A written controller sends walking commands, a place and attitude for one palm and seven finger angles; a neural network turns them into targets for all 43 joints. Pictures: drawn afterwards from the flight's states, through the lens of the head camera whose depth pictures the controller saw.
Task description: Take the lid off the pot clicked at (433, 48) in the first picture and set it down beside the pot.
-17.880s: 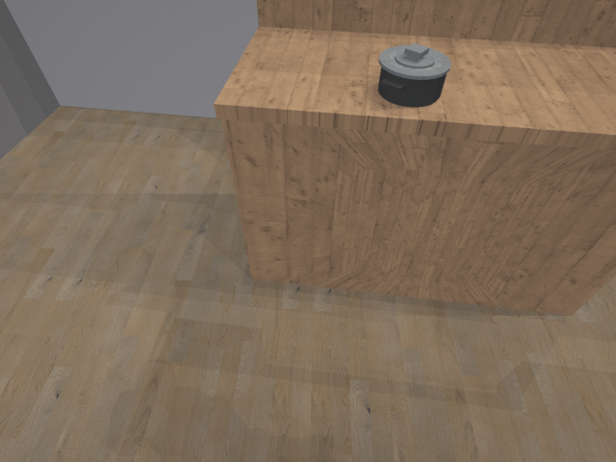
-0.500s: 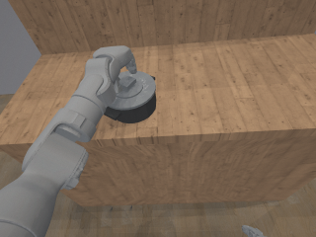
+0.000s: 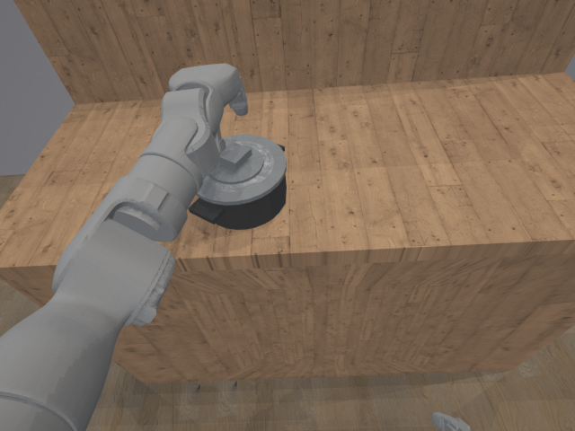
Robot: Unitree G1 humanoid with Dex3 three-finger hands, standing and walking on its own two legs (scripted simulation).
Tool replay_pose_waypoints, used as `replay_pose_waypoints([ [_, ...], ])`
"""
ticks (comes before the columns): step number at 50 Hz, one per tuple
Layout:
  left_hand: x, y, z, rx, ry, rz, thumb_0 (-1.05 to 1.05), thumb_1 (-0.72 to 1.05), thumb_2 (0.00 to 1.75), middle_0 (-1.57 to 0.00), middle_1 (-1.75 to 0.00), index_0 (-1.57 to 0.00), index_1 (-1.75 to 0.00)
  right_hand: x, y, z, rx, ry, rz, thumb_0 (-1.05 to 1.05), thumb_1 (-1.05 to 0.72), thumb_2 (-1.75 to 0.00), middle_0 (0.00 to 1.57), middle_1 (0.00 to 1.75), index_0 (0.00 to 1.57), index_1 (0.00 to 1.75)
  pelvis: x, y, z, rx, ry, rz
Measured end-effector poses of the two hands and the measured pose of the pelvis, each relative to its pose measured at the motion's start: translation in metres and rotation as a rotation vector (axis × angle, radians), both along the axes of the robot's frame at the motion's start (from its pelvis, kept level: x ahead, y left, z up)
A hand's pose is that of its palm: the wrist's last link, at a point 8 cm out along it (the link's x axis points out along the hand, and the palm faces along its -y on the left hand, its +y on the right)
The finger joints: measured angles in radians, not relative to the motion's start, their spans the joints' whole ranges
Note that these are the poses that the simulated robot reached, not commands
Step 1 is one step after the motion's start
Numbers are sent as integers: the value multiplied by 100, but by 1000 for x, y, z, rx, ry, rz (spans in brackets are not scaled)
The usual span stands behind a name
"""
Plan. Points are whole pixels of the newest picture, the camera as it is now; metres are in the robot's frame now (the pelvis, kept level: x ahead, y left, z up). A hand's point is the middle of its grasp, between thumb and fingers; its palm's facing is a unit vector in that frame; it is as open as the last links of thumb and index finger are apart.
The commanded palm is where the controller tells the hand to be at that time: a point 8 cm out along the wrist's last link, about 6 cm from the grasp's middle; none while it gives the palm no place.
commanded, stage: move the open hand above the knob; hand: left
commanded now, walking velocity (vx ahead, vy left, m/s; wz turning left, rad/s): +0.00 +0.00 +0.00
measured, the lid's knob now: (233, 155) +0.51 +0.07 +0.12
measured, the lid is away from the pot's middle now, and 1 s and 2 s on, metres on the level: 0.00 0.00 0.00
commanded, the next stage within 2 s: lower the open fingers around the knob in 0.24 s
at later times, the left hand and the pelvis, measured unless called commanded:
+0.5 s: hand (224, 141) +0.47 +0.07 +0.18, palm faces -0.29 -0.05 -0.95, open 10.1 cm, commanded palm +0.46 +0.08 +0.24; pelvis +0.00 +0.00 +0.00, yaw +1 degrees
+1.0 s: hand (229, 156) +0.48 +0.07 +0.14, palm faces -0.35 -0.03 -0.94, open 10.1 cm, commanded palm +0.48 +0.08 +0.20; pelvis +0.00 +0.00 +0.00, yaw +0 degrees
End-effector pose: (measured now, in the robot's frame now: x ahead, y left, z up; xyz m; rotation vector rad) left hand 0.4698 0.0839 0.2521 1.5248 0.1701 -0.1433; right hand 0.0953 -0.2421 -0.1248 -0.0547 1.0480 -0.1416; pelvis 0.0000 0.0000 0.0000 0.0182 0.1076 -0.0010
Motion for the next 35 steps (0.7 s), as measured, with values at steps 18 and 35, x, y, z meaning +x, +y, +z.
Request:
replay_pose_waypoints([
  [18,-8,-3,-8,8,29,-11,0,-35,159,-86,-8,-86,-8,-1,-4,1,-15,2,9,1,-91,-90,20,30,20,30,-6,-2,0,-1,-6,8],
  [35,-5,-7,-35,-23,173,-27,0,-35,159,-86,-8,-86,-8,-25,-14,-2,-44,54,-32,1,-91,-90,20,30,20,30,-2,-3,1,-3,-13,6],
])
